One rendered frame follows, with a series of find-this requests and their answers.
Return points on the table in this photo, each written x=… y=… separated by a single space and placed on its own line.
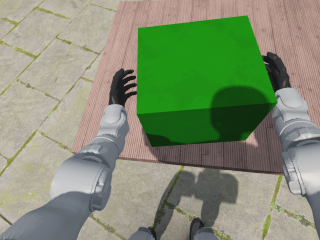
x=288 y=28

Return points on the left robot hand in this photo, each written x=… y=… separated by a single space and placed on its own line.
x=117 y=89

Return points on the left robot upper arm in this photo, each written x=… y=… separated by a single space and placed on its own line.
x=79 y=188

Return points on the left robot shin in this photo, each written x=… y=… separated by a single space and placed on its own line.
x=144 y=229

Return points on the right robot upper arm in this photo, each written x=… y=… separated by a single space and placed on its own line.
x=301 y=168

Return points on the robot left forearm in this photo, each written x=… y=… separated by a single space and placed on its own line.
x=108 y=144

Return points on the robot right forearm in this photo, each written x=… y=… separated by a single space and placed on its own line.
x=293 y=125

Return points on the right robot hand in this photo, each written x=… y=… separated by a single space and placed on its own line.
x=277 y=71

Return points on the carton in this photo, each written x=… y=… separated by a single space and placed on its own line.
x=201 y=82

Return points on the robot right foot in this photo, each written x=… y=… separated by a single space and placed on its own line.
x=195 y=225

